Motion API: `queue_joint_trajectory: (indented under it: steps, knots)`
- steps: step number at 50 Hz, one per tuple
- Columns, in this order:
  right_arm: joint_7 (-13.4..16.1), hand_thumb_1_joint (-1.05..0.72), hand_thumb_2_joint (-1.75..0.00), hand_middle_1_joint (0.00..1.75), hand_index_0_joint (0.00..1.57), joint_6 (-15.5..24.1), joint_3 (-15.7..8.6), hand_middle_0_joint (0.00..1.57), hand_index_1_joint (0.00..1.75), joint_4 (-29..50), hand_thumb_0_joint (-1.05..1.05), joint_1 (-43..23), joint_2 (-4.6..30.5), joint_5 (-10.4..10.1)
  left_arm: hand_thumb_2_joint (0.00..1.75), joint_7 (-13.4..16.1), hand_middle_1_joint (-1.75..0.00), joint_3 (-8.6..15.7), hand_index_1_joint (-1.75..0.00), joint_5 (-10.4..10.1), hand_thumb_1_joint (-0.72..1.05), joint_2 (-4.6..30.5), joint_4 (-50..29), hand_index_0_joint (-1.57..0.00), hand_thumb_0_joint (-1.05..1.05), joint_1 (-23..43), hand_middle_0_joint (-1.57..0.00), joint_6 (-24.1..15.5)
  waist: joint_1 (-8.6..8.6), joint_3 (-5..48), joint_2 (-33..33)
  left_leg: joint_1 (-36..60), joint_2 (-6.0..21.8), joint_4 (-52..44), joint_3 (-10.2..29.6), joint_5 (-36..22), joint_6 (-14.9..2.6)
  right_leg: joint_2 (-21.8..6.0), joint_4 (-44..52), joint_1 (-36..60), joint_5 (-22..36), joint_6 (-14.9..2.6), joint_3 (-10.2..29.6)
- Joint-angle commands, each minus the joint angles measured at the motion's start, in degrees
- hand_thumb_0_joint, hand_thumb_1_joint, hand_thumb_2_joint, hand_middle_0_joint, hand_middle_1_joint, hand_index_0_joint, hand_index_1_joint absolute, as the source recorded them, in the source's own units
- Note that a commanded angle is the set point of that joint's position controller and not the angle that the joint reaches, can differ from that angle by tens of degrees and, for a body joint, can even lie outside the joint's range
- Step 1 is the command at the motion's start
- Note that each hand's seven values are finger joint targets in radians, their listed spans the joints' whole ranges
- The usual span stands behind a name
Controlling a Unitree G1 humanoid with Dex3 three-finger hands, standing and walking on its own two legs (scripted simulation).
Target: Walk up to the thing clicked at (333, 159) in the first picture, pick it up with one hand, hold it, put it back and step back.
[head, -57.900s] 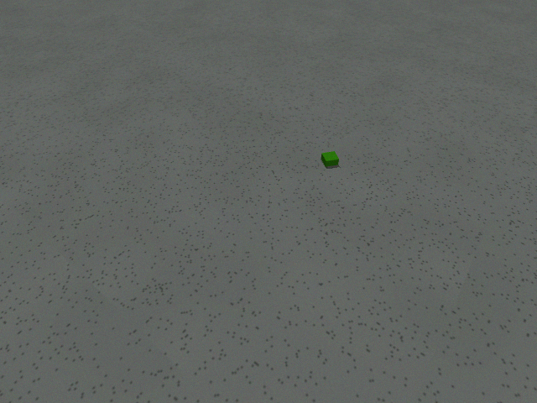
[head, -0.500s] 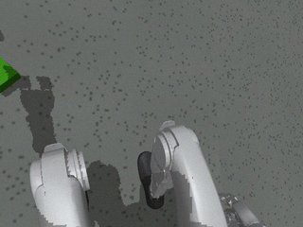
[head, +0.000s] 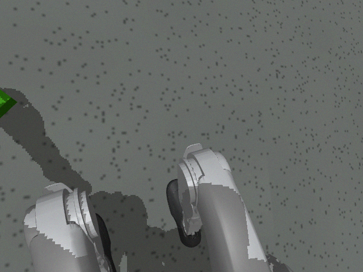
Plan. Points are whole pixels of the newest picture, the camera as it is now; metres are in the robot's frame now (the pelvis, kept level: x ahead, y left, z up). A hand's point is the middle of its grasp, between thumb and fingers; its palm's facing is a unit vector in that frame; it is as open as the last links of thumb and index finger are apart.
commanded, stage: home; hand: left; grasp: from above
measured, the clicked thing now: out of the picture +0.53 +0.34 -0.32
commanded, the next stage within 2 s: none
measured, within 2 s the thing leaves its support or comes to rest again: neither
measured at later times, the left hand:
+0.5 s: hand out of the picture +0.31 +0.29 +0.07, palm faces -0.11 -0.80 -0.59, open 7.5 cm
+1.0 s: hand out of the picture +0.24 +0.22 +0.27, palm faces +0.23 -0.95 -0.22, open 7.4 cm
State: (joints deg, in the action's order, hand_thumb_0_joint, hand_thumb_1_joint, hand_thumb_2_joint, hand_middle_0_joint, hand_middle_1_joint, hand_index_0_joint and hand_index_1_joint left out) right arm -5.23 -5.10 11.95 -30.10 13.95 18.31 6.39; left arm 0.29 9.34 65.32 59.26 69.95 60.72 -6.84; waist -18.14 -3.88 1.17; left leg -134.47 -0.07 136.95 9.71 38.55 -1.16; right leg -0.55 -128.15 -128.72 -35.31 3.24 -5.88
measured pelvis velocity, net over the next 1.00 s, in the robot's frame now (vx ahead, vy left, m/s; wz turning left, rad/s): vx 0.06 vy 0.00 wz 0.18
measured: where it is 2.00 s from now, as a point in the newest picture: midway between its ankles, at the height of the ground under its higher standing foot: (146, 243)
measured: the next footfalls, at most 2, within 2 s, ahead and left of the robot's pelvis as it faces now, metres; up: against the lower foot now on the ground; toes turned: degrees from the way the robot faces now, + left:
none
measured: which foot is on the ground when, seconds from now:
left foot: down 0.00-1.00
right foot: down 0.00-1.00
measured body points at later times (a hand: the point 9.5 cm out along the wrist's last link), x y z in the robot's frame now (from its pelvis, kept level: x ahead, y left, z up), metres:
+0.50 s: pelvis +0.01 +0.00 +0.18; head +0.17 +0.06 +0.59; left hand +0.32 +0.33 +0.11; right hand +0.24 -0.23 +0.08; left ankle +0.07 +0.12 -0.31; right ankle +0.12 -0.13 -0.31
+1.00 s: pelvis +0.06 +0.00 +0.34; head +0.11 +0.02 +0.79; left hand +0.22 +0.27 +0.29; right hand +0.24 -0.22 +0.26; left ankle +0.07 +0.12 -0.31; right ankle +0.12 -0.13 -0.31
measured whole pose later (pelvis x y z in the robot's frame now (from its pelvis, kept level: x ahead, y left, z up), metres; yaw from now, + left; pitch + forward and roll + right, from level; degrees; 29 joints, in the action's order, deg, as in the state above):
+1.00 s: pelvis +0.06 +0.00 +0.34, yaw +10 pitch +15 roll -4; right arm 9.0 8.0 2.7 -32.3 15.6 12.5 -2.5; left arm 3.6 4.7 -3.8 14.1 4.5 -16.6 23.6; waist -4.9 9.6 2.4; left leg -52.4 2.2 67.3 3.7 30.0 0.5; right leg -0.6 -62.5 -50.0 -27.5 1.1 -3.7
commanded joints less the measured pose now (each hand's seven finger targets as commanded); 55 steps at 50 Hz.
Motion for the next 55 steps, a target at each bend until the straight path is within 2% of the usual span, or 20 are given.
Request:
queue_joint_trajectory:
  steps: [1,2,4,6,8,9,12,14,17,19,22,26,32,36,38,40,41,43,48,55]
  knots:
    - [1.62,-0.89,-0.90,0.30,0.20,-0.95,-9.87,0.20,0.30,1.33,0.00,11.76,17.47,-0.90,0.84,-5.36,-0.45,4.66,-0.46,-11.39,0.27,14.49,-28.28,-0.20,0.00,5.19,-0.21,-1.29,6.80,58.39,27.01,42.17,0.08,-19.04,-6.09,-22.22,0.91,1.59,13.43,30.00,16.17,-6.58,-3.23]
    - [1.90,-0.89,-0.90,0.30,0.20,-1.18,-11.12,0.20,0.30,1.54,0.00,11.81,17.88,-1.58,0.86,-6.27,-0.43,7.08,-0.44,-14.33,0.35,15.39,-32.19,-0.20,0.00,2.32,-0.21,-1.35,8.37,61.28,26.50,44.43,-0.08,-20.08,-5.86,-22.85,0.96,1.37,13.83,30.39,16.42,-6.74,-2.92]
    - [2.37,-0.89,-0.90,0.30,0.20,-1.51,-12.35,0.20,0.30,1.46,0.00,10.75,16.12,-3.03,0.91,-7.11,-0.41,8.25,-0.41,-20.37,0.51,12.02,-39.92,-0.21,0.00,-2.36,-0.21,-0.68,9.41,62.66,24.57,45.47,-0.17,-22.88,-5.78,-20.81,0.51,1.10,15.54,31.20,15.53,-6.33,-2.06]
    - [2.88,-0.90,-0.90,0.30,0.20,-1.46,-13.51,0.20,0.30,0.36,0.00,9.30,14.28,-4.42,0.94,-6.76,-0.38,7.82,-0.38,-25.27,0.67,5.98,-40.43,-0.21,0.00,-8.45,-0.22,0.88,9.51,57.05,20.23,44.13,-0.01,-26.53,-4.79,-15.62,-0.17,1.11,17.37,28.24,12.26,-5.83,-1.32]
    - [3.20,-0.90,-0.90,0.30,0.20,-1.15,-14.13,0.20,0.30,0.04,0.00,7.69,12.94,-5.47,0.87,-5.28,-0.30,7.77,-0.30,-28.92,0.82,2.48,-42.09,-0.19,0.00,-12.43,-0.20,2.36,10.14,52.65,17.94,44.52,0.39,-30.60,-3.35,-11.32,-0.51,1.22,19.59,26.97,9.53,-5.51,-0.98]
    - [3.31,-0.90,-0.90,0.30,0.20,-0.90,-14.88,0.20,0.30,0.34,0.00,6.94,12.71,-5.74,0.88,-4.52,-0.29,6.99,-0.30,-30.08,0.87,0.45,-44.79,-0.20,0.00,-13.10,-0.20,3.02,10.48,52.30,18.39,46.11,0.65,-32.70,-2.78,-8.78,-0.54,1.21,20.92,26.57,8.04,-5.48,-0.88]
    - [3.47,-0.90,-0.90,0.30,0.20,0.45,-15.73,0.20,0.30,-0.25,0.00,4.63,11.40,-6.49,0.89,-3.36,-0.30,1.98,-0.30,-33.82,0.88,-7.70,-46.10,-0.20,0.00,-17.82,-0.20,5.49,9.33,46.23,15.73,47.83,1.33,-38.87,-1.45,-1.30,-0.79,1.28,25.53,29.10,4.40,-4.81,-0.85]
    - [3.91,-0.90,-0.90,0.30,0.20,1.89,-16.08,0.20,0.30,-0.31,0.00,3.77,10.77,-6.81,0.88,-3.18,-0.29,-0.67,-0.29,-36.52,0.85,-11.37,-48.26,-0.20,0.00,-19.61,-0.20,7.13,9.02,44.88,14.97,50.45,1.56,-41.90,-1.43,0.35,-0.82,1.25,28.35,31.56,3.77,-4.43,-0.65]
    - [4.88,-0.90,-0.90,0.30,0.20,3.98,-16.60,0.20,0.30,0.48,0.00,2.13,10.10,-7.33,0.87,-2.68,-0.29,-1.18,-0.30,-41.09,0.84,-14.12,-51.58,-0.20,0.00,-24.07,-0.20,9.82,9.74,45.11,12.41,55.76,1.62,-46.01,-1.53,1.05,-0.73,0.94,33.37,36.81,3.77,-4.01,-0.10]
    - [5.70,-0.90,-0.90,0.30,0.20,5.26,-16.26,0.20,0.30,1.32,0.00,0.69,9.14,-7.73,0.92,-1.42,-0.31,0.14,-0.31,-44.06,0.91,-14.53,-53.30,-0.20,0.00,-26.63,-0.20,11.27,10.78,45.86,11.46,58.22,1.43,-47.73,-2.21,-0.07,-0.60,0.80,35.99,41.12,4.10,-3.96,0.59]
    - [6.70,-0.90,-0.90,0.30,0.20,6.93,-15.82,0.20,0.30,1.98,0.00,-1.39,7.59,-8.32,0.92,0.74,-0.31,0.91,-0.31,-47.82,0.91,-16.88,-56.51,-0.20,0.00,-29.99,-0.20,13.10,11.50,45.78,9.97,62.53,0.98,-50.46,-3.36,-4.72,-0.30,0.53,40.55,46.90,6.20,-4.17,1.64]
    - [7.75,-0.90,-0.90,0.30,0.20,8.85,-15.08,0.20,0.30,1.92,0.00,-3.67,5.91,-8.74,0.90,2.73,-0.30,0.60,-0.30,-51.99,0.90,-22.07,-53.33,-0.20,0.00,-39.82,-0.20,15.97,11.97,38.92,7.14,64.58,0.56,-55.04,-3.96,-7.17,-0.15,0.50,46.11,52.48,7.12,-4.30,2.95]
    - [9.16,-0.90,-0.90,0.30,0.20,10.68,-14.29,0.20,0.30,3.73,0.00,-4.86,4.63,-9.12,0.90,3.23,-0.30,-0.01,-0.30,-60.13,0.90,-27.31,-60.60,-0.20,0.00,-50.88,-0.20,21.62,12.86,37.64,5.64,74.03,0.65,-63.88,-4.01,-9.83,0.09,0.76,56.24,65.70,9.43,-3.99,4.39]
    - [10.70,-0.90,-0.90,0.30,0.20,12.23,-13.40,0.20,0.30,4.12,0.00,-4.44,3.49,-9.28,0.90,3.86,-0.30,-0.29,-0.30,-64.04,0.90,-31.02,-66.24,-0.20,0.00,-55.21,-0.20,24.04,13.06,35.81,5.69,80.87,1.09,-69.29,-3.22,-11.94,0.43,1.07,60.98,71.13,11.71,-3.91,4.14]
    - [11.66,-0.90,-0.90,0.30,0.20,13.18,-12.98,0.20,0.30,4.25,0.00,-3.59,2.88,-9.27,0.90,4.31,-0.30,0.65,-0.30,-65.75,0.90,-32.12,-67.63,-0.20,0.00,-59.20,-0.20,24.76,13.55,33.96,5.66,83.49,1.20,-71.88,-3.02,-13.23,0.46,1.21,63.55,74.09,12.92,-3.95,3.96]
    - [12.55,-0.90,-0.90,0.30,0.20,14.07,-12.55,0.20,0.30,3.72,0.00,-3.00,2.35,-9.11,0.90,4.31,-0.30,-0.68,-0.30,-66.83,0.90,-34.74,-68.30,-0.20,0.00,-61.64,-0.20,25.38,12.93,31.39,5.05,84.91,1.31,-74.10,-3.37,-15.00,0.55,1.21,65.94,76.79,14.47,-3.92,3.98]
    - [13.00,-0.90,-0.90,0.30,0.20,14.52,-12.46,0.20,0.30,4.20,0.00,-2.87,2.32,-8.99,0.90,4.32,-0.30,-0.43,-0.30,-67.36,0.90,-35.11,-70.26,-0.20,0.00,-63.03,-0.20,25.63,13.59,30.60,6.14,86.63,1.21,-75.71,-3.28,-14.55,0.66,1.27,67.05,77.68,14.29,-3.96,3.91]
    - [13.85,-0.90,-0.90,0.30,0.20,15.23,-12.45,0.20,0.30,4.93,0.00,-2.15,2.07,-8.86,0.90,4.41,-0.30,0.08,-0.30,-68.07,0.90,-35.15,-72.87,-0.20,0.00,-65.79,-0.20,26.36,13.73,29.18,5.67,88.89,1.04,-78.03,-3.87,-14.53,0.43,1.32,70.67,81.48,14.43,-3.84,3.98]
    - [15.18,-0.90,-0.90,0.30,0.20,16.85,-12.25,0.20,0.30,6.40,0.00,-0.58,1.40,-8.46,0.90,3.93,-0.30,-1.81,-0.30,-69.28,0.90,-38.51,-77.80,-0.20,0.00,-77.31,-0.20,28.66,14.50,23.92,4.57,93.88,0.65,-83.83,-4.93,-17.23,0.54,1.64,77.32,88.10,16.35,-3.58,3.22]
    - [16.38,-0.90,-0.90,0.30,0.20,18.88,-12.27,0.20,0.30,8.46,0.00,-0.47,0.58,-7.85,0.90,3.18,-0.30,-3.92,-0.30,-68.97,0.90,-40.86,-86.14,-0.20,0.00,-85.96,-0.20,30.58,14.81,18.83,2.50,97.43,0.28,-88.14,-6.16,-19.61,0.36,2.17,82.28,92.48,17.45,-3.46,1.96]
